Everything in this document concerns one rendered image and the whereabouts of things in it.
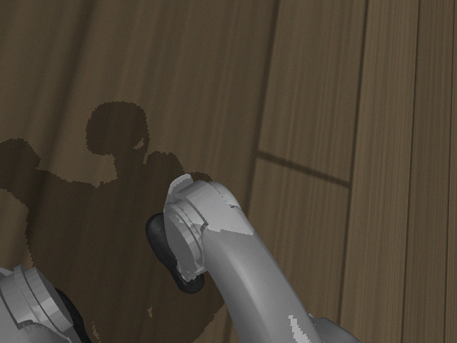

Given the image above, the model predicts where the left robot foot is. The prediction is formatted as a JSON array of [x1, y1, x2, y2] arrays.
[[54, 288, 92, 343]]

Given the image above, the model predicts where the right robot hand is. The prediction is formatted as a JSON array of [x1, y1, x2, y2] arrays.
[[307, 312, 362, 343]]

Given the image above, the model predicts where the right robot foot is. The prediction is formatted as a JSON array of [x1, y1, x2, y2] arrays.
[[146, 213, 204, 294]]

